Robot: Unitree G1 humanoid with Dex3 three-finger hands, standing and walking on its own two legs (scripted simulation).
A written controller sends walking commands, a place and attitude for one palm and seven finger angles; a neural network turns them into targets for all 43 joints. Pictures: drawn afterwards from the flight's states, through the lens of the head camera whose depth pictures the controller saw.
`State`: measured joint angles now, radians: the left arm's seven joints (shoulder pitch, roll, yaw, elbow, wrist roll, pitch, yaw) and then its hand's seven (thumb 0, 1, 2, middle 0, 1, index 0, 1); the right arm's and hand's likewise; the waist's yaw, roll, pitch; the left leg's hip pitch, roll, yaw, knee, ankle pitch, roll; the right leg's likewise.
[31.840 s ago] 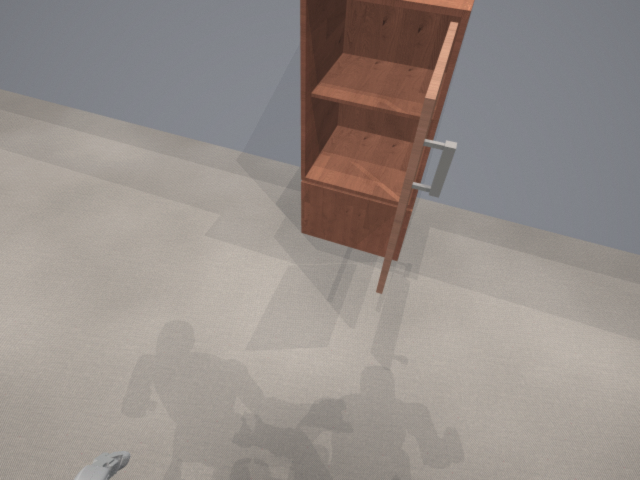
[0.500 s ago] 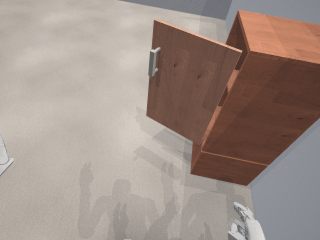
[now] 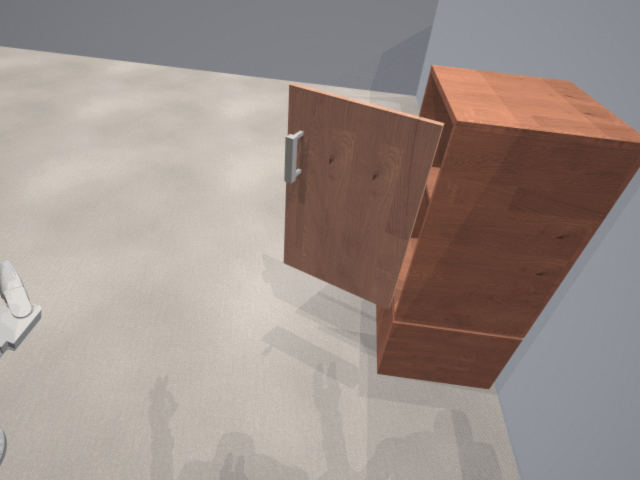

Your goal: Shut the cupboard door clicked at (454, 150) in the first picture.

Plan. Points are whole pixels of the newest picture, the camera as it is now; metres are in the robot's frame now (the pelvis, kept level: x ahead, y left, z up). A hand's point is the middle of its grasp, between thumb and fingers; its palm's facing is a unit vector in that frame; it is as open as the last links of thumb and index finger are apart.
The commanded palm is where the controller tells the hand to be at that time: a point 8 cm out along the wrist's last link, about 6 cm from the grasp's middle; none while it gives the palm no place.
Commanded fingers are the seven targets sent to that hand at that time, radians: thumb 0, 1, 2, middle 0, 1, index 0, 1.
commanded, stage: stop stepping back and stand still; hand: left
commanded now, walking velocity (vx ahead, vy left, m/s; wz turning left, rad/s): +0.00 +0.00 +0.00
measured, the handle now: (294, 156) +0.91 +0.10 +0.00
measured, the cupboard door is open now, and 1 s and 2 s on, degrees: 67 67 67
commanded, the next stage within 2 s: let the arm hang, fingers relaxed in 0.90 s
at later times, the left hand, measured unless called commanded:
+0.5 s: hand (43, 321) +0.22 +0.30 +0.15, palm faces +0.48 -0.80 -0.36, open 7.4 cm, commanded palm +0.17 +0.31 +0.20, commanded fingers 0.00 0.90 0.90 -0.20 -0.30 -0.20 -0.30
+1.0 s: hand (92, 314) +0.23 +0.26 +0.15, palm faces +0.39 -0.83 -0.40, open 7.4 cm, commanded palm none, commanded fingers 0.00 0.90 0.90 -0.20 -0.30 -0.20 -0.30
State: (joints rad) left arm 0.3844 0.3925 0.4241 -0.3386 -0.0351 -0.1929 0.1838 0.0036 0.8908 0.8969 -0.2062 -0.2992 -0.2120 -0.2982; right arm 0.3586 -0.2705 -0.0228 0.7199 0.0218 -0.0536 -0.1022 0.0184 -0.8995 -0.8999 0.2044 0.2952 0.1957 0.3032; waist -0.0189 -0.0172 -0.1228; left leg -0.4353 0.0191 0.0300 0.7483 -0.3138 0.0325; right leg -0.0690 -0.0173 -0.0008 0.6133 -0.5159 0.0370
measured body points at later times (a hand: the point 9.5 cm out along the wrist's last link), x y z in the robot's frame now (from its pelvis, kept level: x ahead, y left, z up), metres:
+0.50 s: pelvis +0.01 +0.02 +0.02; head -0.02 +0.02 +0.47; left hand +0.19 +0.34 +0.17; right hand +0.13 -0.23 -0.07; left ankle +0.07 +0.09 -0.71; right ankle -0.05 -0.10 -0.71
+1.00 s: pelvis +0.02 +0.00 +0.03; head +0.00 +0.00 +0.48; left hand +0.21 +0.30 +0.18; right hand +0.15 -0.25 -0.07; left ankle +0.07 +0.09 -0.71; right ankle -0.05 -0.10 -0.71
